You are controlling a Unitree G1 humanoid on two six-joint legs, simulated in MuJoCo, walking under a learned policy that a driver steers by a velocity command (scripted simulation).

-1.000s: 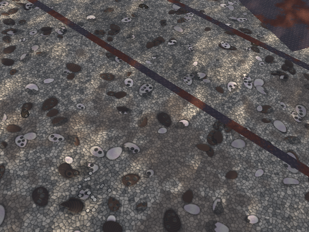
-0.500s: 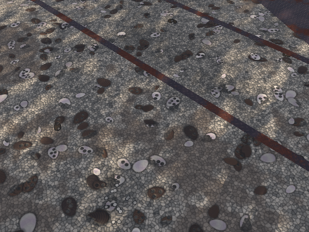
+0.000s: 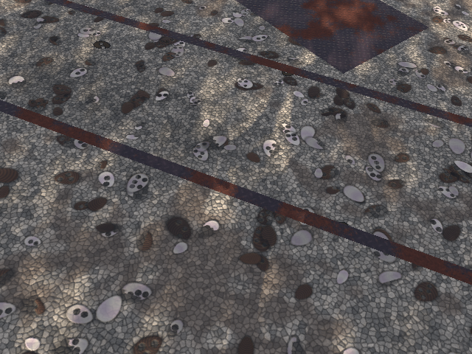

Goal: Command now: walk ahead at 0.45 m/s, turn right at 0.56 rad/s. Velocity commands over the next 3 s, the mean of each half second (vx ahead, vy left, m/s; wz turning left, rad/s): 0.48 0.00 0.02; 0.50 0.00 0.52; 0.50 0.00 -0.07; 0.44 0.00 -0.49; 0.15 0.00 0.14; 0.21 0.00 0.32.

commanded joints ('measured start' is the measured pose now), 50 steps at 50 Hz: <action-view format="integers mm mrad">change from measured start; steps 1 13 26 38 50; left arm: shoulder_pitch -210 141 266 146 -51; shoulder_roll -1 52 27 66 27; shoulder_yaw -25 -2 -16 -9 -24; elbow -134 36 134 5 -87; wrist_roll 0 -15 -25 -20 4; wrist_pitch -19 -68 -123 -105 -41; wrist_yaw -17 79 96 86 68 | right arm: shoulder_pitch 17 -32 -331 -44 -36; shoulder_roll -122 -100 1 -254 -163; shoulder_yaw -21 -20 -8 -105 -78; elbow -23 3 -81 -31 -23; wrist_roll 4 31 -2 20 27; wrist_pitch -14 6 56 62 20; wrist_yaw -3 5 65 23 12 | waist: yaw -22 90 84 -47 15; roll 150 42 -12 100 106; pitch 112 -29 100 -169 24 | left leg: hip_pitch -33 -649 -703 168 -177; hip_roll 227 112 104 347 104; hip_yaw -50 -177 -50 -744 -395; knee -53 1041 563 73 5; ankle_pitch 539 -5 347 107 435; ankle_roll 68 37 8 390 202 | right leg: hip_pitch -62 657 600 -91 -9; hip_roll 3 -290 -185 -12 -82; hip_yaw -99 249 -176 35 -19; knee -181 -735 -835 506 -116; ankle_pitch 55 120 401 -279 76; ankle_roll -6 -219 -104 2 92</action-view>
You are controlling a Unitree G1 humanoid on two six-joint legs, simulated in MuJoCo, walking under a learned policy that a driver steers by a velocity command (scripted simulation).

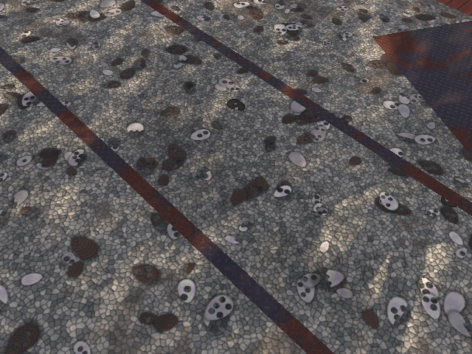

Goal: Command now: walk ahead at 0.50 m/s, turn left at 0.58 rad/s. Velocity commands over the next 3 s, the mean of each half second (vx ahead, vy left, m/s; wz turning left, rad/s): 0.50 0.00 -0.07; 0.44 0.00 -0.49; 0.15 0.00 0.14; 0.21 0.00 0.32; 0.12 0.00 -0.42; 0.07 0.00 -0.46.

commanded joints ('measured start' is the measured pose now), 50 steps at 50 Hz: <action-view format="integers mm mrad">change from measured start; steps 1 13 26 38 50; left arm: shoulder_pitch -92 370 326 297 232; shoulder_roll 64 295 136 175 59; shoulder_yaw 9 82 61 79 51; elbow -86 48 91 65 9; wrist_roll -5 0 -52 -40 -17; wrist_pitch -6 -42 -39 -34 34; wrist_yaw -4 12 8 18 -16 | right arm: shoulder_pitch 60 192 -283 -186 -98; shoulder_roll -151 -49 -63 -136 -93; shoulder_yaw -35 8 40 25 23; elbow -48 -52 -192 -196 -137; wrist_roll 0 -5 -48 -27 -17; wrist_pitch -11 -35 4 -43 -57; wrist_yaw -6 -10 10 -14 -16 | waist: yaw -23 89 72 -21 76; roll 97 -292 -23 -4 156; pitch -13 -316 -3 -124 -105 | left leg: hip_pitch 20 -373 -544 -18 -2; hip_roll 231 8 215 129 399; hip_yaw -214 67 65 36 6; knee -83 942 545 119 -13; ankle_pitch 333 -232 81 82 813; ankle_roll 106 -73 -188 -97 60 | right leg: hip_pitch -20 929 531 523 123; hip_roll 49 -245 25 88 170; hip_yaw -49 670 264 314 23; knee -123 -608 -755 -348 130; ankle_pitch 104 -111 220 498 -155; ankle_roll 10 -388 -290 -180 -58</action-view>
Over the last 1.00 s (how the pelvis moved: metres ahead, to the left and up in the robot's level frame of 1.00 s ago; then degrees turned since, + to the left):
0.54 0.03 0.00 21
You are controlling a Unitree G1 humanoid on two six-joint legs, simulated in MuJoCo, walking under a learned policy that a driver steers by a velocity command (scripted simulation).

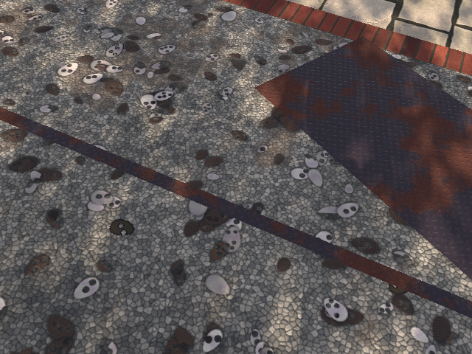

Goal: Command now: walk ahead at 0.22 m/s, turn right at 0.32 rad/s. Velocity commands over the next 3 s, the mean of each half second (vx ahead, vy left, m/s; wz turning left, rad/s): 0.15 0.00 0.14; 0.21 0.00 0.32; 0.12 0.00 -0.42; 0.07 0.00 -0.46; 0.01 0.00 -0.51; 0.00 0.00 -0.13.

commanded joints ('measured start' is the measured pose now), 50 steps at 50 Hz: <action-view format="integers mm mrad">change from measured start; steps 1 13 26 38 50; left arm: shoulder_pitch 82 48 -75 -61 -53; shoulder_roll -3 103 101 48 22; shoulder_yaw -8 -20 8 -2 -32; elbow -37 -24 -34 -39 12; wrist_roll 1 -26 -4 10 -13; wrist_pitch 8 -19 -24 -22 -20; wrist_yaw -10 55 44 12 21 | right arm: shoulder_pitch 10 177 43 116 124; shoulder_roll -110 -69 -70 -160 -132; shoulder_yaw -22 -14 -49 -67 -41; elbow -34 48 -13 3 65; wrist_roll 3 34 -5 20 1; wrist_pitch -11 65 126 50 63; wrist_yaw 1 -11 63 8 -38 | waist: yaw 38 38 -11 23 -12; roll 175 -163 -97 126 157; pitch -108 -258 -86 -27 -37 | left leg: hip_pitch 100 -163 -72 171 252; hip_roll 247 -24 18 168 193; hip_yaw -123 -69 -7 -330 -162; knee -87 419 339 -125 72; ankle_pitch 780 -465 -263 501 904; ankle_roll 143 -5 9 156 98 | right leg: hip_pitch -12 577 239 -119 143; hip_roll -8 -443 -336 -66 -4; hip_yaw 6 261 17 -70 -135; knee -79 -666 -939 -91 -491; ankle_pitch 74 897 -188 127 126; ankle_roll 17 -257 -162 50 -55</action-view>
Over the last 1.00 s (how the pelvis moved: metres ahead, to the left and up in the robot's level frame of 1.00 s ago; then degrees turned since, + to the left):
0.53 -0.06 0.00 -22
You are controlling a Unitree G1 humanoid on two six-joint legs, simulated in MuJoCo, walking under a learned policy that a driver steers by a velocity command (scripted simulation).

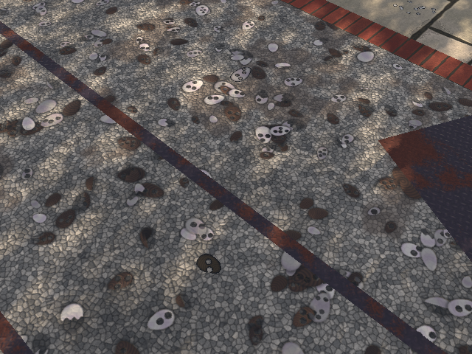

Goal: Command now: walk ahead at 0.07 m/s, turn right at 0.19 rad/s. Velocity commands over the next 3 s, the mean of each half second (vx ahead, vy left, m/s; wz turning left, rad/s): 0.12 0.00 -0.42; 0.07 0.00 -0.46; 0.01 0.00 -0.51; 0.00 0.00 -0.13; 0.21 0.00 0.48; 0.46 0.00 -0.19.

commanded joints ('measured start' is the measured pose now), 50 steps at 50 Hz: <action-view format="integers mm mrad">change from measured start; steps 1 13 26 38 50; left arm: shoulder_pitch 69 83 -4 -87 4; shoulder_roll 113 172 71 95 176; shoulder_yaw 29 71 70 52 51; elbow -30 -45 -138 -164 -134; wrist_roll -1 -11 -33 -2 -16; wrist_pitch -29 12 18 56 19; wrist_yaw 10 15 8 -52 17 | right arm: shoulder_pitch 20 -91 -18 -13 -89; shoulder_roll -177 -106 -312 -199 -163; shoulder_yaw -43 -29 -63 -47 -39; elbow -18 -80 -124 -115 -124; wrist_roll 10 -9 -11 -1 7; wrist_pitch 0 52 -12 4 52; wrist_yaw -19 8 -37 -5 7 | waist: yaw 39 20 -34 -34 26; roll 119 -66 274 193 -57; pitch -55 -111 -50 -55 -64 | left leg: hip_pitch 24 -428 -2 17 -528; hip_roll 271 77 471 338 143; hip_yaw -37 1 -513 16 2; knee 204 598 -237 29 743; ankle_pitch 1064 -85 -280 788 -180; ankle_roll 46 -126 68 93 -90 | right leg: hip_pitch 141 217 -225 -111 382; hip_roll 45 -126 202 27 -241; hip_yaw -8 408 186 47 364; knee -138 -438 85 207 -325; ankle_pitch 10 -113 -374 -165 512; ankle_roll -57 -217 -10 71 -229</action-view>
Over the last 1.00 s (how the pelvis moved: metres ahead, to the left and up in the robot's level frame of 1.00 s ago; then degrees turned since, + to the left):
0.17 0.05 -0.01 18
